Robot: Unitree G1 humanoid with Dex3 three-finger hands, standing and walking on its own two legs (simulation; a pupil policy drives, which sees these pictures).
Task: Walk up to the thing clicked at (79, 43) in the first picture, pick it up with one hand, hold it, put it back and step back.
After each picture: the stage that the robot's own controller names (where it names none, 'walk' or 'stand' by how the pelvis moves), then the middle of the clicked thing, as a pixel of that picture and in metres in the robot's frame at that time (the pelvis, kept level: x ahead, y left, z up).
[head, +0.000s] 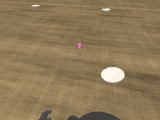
stand; (79, 45) +1.65 +0.28 -0.72
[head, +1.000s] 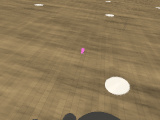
walk; (82, 50) +1.52 +0.12 -0.70
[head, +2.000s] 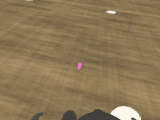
walk; (79, 66) +0.94 +0.12 -0.71
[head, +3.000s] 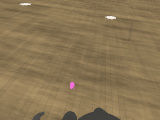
walk; (72, 85) +0.57 +0.19 -0.71
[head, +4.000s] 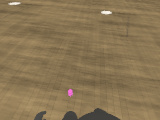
stand; (70, 92) +0.43 +0.21 -0.71
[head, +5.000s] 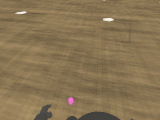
stand; (71, 101) +0.37 +0.22 -0.72
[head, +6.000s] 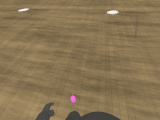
stand; (73, 99) +0.35 +0.21 -0.71
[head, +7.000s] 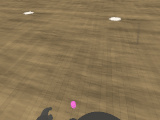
stand; (73, 104) +0.32 +0.20 -0.72
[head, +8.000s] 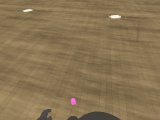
stand; (73, 101) +0.34 +0.20 -0.72
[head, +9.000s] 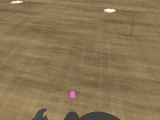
stand; (72, 94) +0.38 +0.18 -0.71
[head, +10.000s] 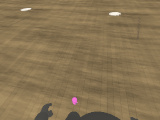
stand; (74, 100) +0.33 +0.19 -0.72
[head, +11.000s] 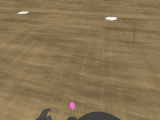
stand; (72, 105) +0.30 +0.19 -0.72
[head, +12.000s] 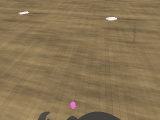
stand; (73, 105) +0.31 +0.19 -0.73
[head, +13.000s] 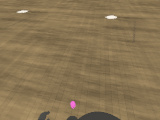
stand; (73, 104) +0.31 +0.19 -0.73
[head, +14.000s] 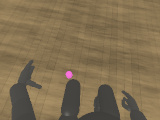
go down; (69, 74) +0.37 +0.20 -0.44
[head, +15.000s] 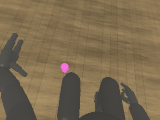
go down; (65, 68) +0.39 +0.22 -0.31
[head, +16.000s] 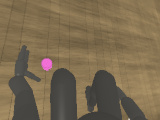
close in; (47, 64) +0.37 +0.25 -0.22
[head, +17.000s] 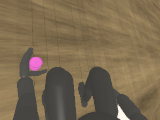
close; (35, 64) +0.37 +0.26 -0.22
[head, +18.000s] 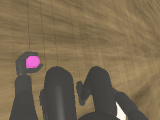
close; (32, 63) +0.36 +0.26 -0.22
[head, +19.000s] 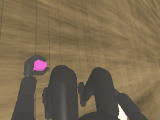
lift; (39, 65) +0.33 +0.25 -0.21
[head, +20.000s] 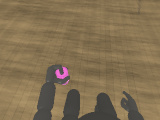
lift; (62, 76) +0.31 +0.19 +0.00
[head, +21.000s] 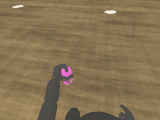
hold; (67, 75) +0.33 +0.17 +0.02
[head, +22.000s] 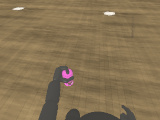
hold; (68, 77) +0.32 +0.17 +0.01
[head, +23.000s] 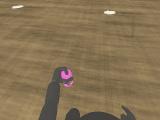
crouch; (67, 78) +0.32 +0.17 +0.00
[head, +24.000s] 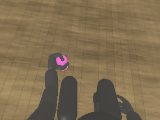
crouch; (62, 63) +0.40 +0.20 -0.10
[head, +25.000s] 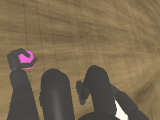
lower; (27, 60) +0.39 +0.28 -0.22
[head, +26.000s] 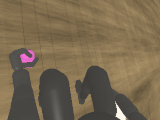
lower; (28, 59) +0.39 +0.27 -0.22
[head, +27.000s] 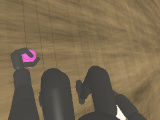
lower; (29, 59) +0.39 +0.27 -0.22
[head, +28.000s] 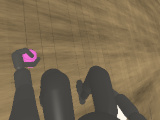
lower; (30, 59) +0.39 +0.27 -0.22
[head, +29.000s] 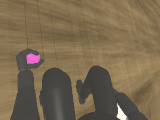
loosen; (33, 60) +0.38 +0.26 -0.22
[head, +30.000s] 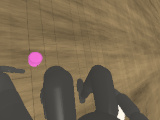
rise; (35, 59) +0.38 +0.25 -0.22
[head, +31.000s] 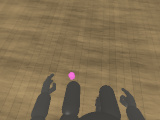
walk; (72, 76) +0.39 +0.19 -0.46
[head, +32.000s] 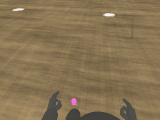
stand; (74, 101) +0.34 +0.16 -0.66
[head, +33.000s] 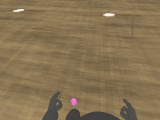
stand; (74, 101) +0.34 +0.17 -0.67
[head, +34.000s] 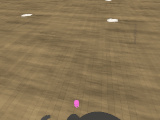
stand; (76, 103) +0.35 +0.16 -0.72
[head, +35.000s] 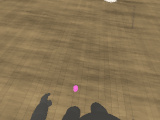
walk; (75, 88) +0.40 +0.11 -0.71
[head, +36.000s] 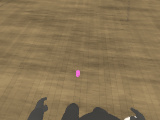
walk; (77, 73) +0.63 +0.16 -0.70
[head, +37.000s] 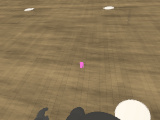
stand; (81, 65) +0.96 +0.22 -0.70
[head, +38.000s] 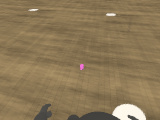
stand; (81, 67) +1.00 +0.16 -0.72
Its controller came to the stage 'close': yes
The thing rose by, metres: 0.71
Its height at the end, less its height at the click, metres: +0.00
